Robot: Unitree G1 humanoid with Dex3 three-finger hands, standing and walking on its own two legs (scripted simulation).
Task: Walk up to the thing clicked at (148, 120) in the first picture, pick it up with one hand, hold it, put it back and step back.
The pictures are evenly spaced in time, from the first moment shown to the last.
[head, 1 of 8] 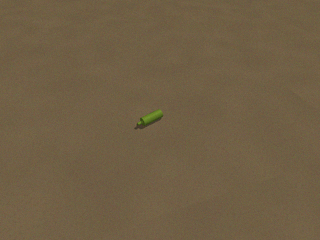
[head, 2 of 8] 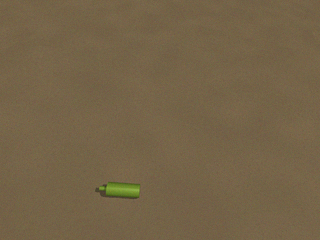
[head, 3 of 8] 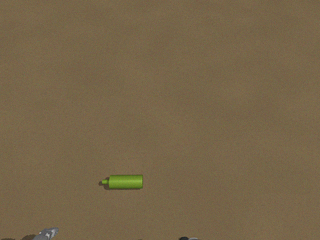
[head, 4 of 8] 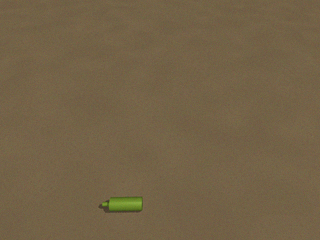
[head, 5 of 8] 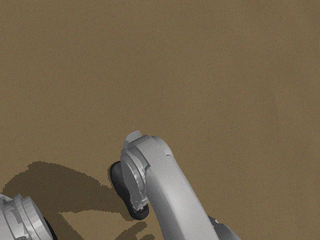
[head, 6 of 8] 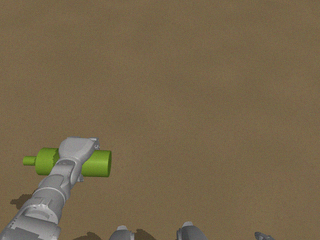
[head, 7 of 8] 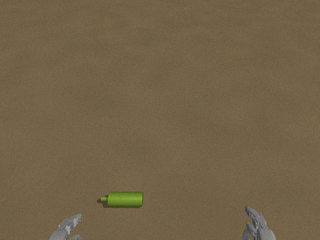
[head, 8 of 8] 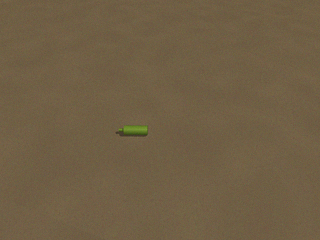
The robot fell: no
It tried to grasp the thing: yes
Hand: left
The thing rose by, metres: 0.68
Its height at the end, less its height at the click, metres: +0.00
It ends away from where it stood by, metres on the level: 0.01
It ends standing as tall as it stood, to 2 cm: yes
